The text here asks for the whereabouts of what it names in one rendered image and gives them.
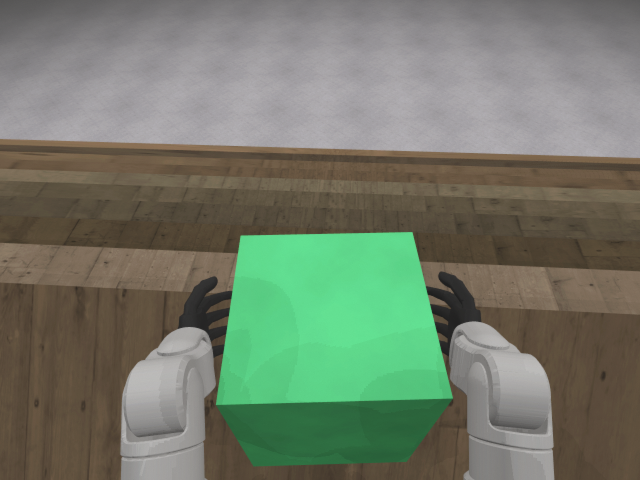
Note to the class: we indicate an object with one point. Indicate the robot right hand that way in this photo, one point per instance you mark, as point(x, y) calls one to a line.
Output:
point(462, 307)

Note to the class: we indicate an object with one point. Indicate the robot right forearm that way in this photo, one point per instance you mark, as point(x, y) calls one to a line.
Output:
point(509, 415)

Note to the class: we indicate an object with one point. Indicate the robot left forearm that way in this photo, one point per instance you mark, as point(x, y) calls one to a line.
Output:
point(163, 414)

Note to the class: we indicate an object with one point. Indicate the carton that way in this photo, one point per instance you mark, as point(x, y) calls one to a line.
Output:
point(331, 353)

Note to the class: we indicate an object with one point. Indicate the robot left hand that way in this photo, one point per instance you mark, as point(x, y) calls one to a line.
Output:
point(196, 307)

